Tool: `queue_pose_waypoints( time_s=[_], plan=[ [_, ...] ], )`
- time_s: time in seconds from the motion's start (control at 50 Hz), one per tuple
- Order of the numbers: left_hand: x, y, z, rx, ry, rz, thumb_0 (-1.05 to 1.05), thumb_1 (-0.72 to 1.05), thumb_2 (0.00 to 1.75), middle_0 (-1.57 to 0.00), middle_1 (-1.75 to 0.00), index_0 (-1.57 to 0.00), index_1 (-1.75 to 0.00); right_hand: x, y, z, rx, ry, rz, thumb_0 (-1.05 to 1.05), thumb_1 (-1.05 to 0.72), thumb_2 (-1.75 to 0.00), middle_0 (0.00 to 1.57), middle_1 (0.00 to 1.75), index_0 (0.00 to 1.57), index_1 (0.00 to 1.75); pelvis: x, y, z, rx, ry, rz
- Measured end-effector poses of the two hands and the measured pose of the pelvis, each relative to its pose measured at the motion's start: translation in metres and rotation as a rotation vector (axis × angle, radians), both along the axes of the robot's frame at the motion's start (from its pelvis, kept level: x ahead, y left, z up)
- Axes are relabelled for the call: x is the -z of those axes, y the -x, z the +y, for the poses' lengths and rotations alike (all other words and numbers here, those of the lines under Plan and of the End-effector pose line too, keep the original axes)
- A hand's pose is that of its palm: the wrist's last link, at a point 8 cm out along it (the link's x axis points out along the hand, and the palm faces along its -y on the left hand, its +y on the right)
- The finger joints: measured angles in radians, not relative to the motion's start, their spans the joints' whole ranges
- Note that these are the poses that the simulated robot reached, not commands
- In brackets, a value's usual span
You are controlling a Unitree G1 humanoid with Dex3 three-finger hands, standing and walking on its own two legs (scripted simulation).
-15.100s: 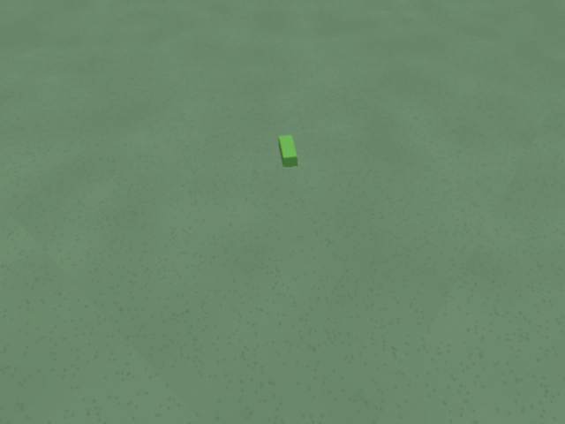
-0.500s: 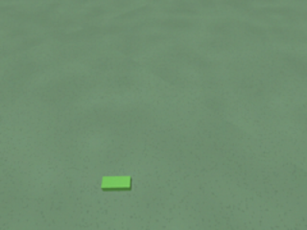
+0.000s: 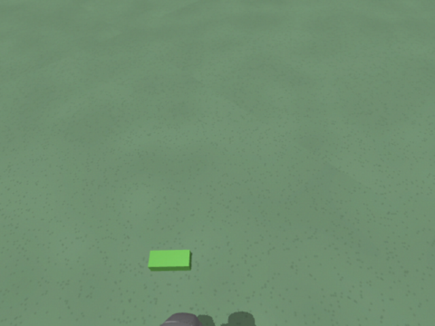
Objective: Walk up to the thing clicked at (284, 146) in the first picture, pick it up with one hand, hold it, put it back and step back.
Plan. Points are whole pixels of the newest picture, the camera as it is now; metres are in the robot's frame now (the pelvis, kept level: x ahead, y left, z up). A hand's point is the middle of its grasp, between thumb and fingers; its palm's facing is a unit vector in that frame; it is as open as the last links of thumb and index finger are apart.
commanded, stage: walk up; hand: left
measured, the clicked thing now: (170, 260) +0.45 +0.27 -0.74
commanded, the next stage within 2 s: none
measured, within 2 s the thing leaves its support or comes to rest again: neither
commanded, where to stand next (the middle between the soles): +0.01 +0.04 m, yaw +0 degrees
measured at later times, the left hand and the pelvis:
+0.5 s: hand out of the picture +0.05 +0.28 -0.17, palm faces -0.04 -0.91 -0.40, open 7.4 cm; pelvis -0.05 +0.01 -0.03, yaw -2 degrees
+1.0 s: hand out of the picture -0.02 +0.34 -0.16, palm faces +0.03 -0.92 -0.39, open 7.4 cm; pelvis -0.03 +0.05 -0.01, yaw +2 degrees
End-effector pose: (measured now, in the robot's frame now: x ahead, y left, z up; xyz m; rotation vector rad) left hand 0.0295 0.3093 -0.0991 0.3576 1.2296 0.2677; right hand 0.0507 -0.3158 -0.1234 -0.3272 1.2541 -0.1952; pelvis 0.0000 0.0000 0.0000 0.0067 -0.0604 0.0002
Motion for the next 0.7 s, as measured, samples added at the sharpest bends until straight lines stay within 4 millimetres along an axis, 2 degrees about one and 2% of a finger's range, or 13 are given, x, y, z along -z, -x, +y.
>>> queue_pose_waypoints(
  time_s=[0.1, 0.18, 0.24, 0.34, 0.42, 0.5, 0.6, 0.7],
  plan=[
    [0.006, -0.012, 0.008, -0.002, -0.009, 0.013, 0.01, 0.9, 0.9, -0.21, -0.3, -0.2, -0.3, 0.001, -0.027, 0.009, -0.015, 0.014, -0.024, 0.0, -0.91, -0.9, 0.2, 0.3, 0.21, 0.3, 0.004, -0.003, 0.009, -0.003, 0.006, 0.002],
    [0.026, -0.035, 0.02, 0.009, 0.012, -0.011, 0.01, 0.9, 0.9, -0.21, -0.3, -0.2, -0.3, 0.006, -0.039, 0.023, -0.034, 0.036, -0.041, 0.0, -0.91, -0.9, 0.2, 0.3, 0.21, 0.3, 0.018, -0.003, 0.02, -0.015, 0.009, 0.007],
    [0.04, -0.053, 0.028, 0.003, 0.029, -0.047, 0.01, 0.9, 0.9, -0.21, -0.3, -0.2, -0.3, 0.008, -0.042, 0.034, -0.044, 0.048, -0.056, 0.0, -0.91, -0.9, 0.2, 0.3, 0.21, 0.3, 0.026, 0.004, 0.027, -0.015, -0.004, 0.001],
    [0.039, -0.065, 0.025, 0.023, 0.042, -0.083, 0.01, 0.91, 0.9, -0.21, -0.3, -0.2, -0.3, -0.002, -0.04, 0.043, -0.049, 0.047, -0.099, 0.0, -0.91, -0.9, 0.2, 0.3, 0.21, 0.3, 0.021, 0.021, 0.025, -0.009, 0.013, 0.01],
    [0.035, -0.05, 0.02, 0.052, 0.036, -0.079, 0.01, 0.91, 0.9, -0.21, -0.3, -0.2, -0.3, -0.004, -0.038, 0.04, -0.06, 0.041, -0.152, 0.0, -0.91, -0.9, 0.2, 0.3, 0.21, 0.3, 0.021, 0.035, 0.022, 0.012, 0.014, 0.019],
    [0.035, -0.019, 0.015, 0.073, 0.003, -0.049, 0.01, 0.91, 0.9, -0.21, -0.3, -0.2, -0.3, 0.006, -0.027, 0.027, -0.056, 0.017, -0.199, 0.0, -0.91, -0.9, 0.21, 0.3, 0.21, 0.3, 0.03, 0.049, 0.012, 0.04, 0.009, 0.018],
    [0.02, 0.029, 0.006, 0.047, -0.012, 0.007, 0.01, 0.91, 0.9, -0.21, -0.3, -0.2, -0.3, 0.013, 0.005, 0.014, -0.007, -0.002, -0.143, 0.0, -0.91, -0.9, 0.2, 0.3, 0.21, 0.3, 0.022, 0.057, 0.006, 0.039, -0.003, 0.006],
    [0.006, 0.05, 0.009, 0.018, -0.01, -0.006, 0.01, 0.9, 0.9, -0.21, -0.3, -0.21, -0.3, 0.013, 0.039, 0.012, -0.023, -0.013, -0.042, 0.0, -0.91, -0.9, 0.2, 0.3, 0.21, 0.3, 0.012, 0.056, 0.009, 0.002, -0.006, 0.012]
  ],
)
